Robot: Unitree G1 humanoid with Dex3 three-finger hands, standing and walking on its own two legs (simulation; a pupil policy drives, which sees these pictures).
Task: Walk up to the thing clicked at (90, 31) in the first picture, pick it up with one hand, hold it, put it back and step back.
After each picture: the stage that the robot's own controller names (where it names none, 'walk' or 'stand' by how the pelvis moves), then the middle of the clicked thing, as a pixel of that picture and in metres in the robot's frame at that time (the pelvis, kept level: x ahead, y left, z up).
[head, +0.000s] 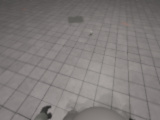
stand; (91, 33) +2.01 +0.01 -0.72
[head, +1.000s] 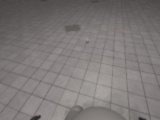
walk; (87, 41) +1.86 +0.25 -0.72
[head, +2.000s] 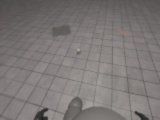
walk; (78, 51) +1.23 +0.32 -0.72
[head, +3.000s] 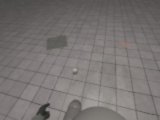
walk; (75, 71) +0.79 +0.28 -0.72
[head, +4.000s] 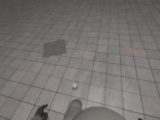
walk; (75, 86) +0.48 +0.25 -0.71
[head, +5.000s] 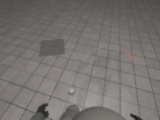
stand; (71, 91) +0.39 +0.20 -0.70
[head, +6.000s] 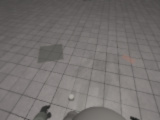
stand; (71, 97) +0.35 +0.21 -0.72
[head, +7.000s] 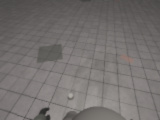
stand; (71, 96) +0.37 +0.22 -0.73
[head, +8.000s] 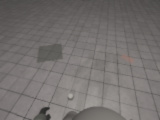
stand; (71, 96) +0.36 +0.22 -0.73
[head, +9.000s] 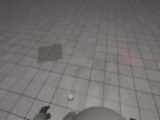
stand; (71, 97) +0.35 +0.23 -0.73
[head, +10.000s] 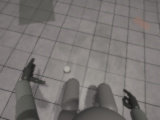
go down; (67, 70) +0.40 +0.23 -0.48
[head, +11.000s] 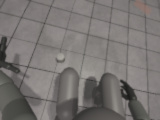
go down; (61, 58) +0.43 +0.26 -0.31
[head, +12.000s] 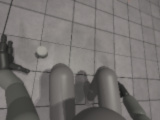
close in; (42, 52) +0.41 +0.29 -0.24
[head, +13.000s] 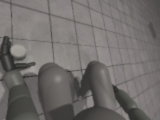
close; (19, 53) +0.40 +0.31 -0.21
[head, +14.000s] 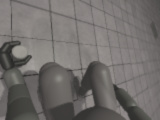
lift; (20, 53) +0.38 +0.30 -0.22
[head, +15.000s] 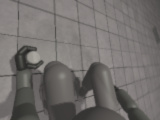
lift; (33, 58) +0.35 +0.26 -0.21
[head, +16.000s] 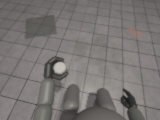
lift; (61, 70) +0.32 +0.19 +0.01
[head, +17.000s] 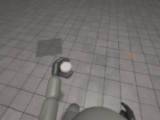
hold; (67, 70) +0.33 +0.17 +0.03
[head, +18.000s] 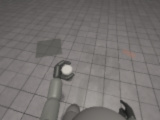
hold; (68, 73) +0.32 +0.16 +0.01
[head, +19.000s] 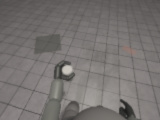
crouch; (68, 73) +0.32 +0.16 -0.01
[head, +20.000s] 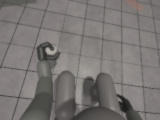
crouch; (53, 53) +0.43 +0.24 -0.10
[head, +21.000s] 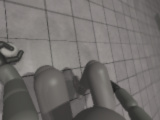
lower; (13, 53) +0.40 +0.32 -0.22
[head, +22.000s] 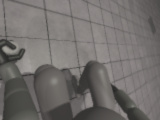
lower; (14, 51) +0.40 +0.32 -0.22
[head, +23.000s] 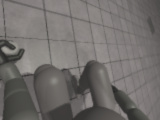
lower; (13, 51) +0.40 +0.32 -0.22
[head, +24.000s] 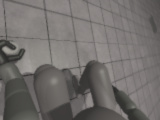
lower; (14, 51) +0.40 +0.32 -0.22
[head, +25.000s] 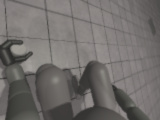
open; (19, 52) +0.40 +0.30 -0.22
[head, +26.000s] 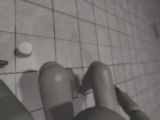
stand; (25, 50) +0.40 +0.30 -0.23
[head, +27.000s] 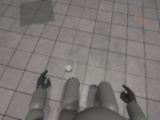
walk; (69, 69) +0.42 +0.22 -0.47
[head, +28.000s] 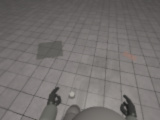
stand; (72, 95) +0.37 +0.19 -0.66
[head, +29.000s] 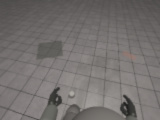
stand; (72, 94) +0.38 +0.20 -0.66
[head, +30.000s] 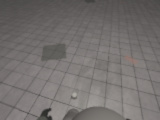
stand; (74, 96) +0.39 +0.18 -0.71
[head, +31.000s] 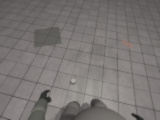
walk; (73, 81) +0.44 +0.15 -0.71
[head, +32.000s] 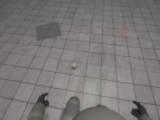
walk; (74, 66) +0.67 +0.24 -0.69
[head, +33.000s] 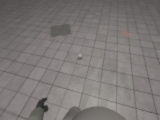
stand; (80, 57) +1.01 +0.21 -0.69
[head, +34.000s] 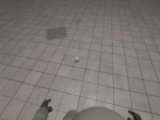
stand; (77, 60) +0.98 +0.23 -0.71
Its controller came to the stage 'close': yes
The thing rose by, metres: 0.71
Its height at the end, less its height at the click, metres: +0.00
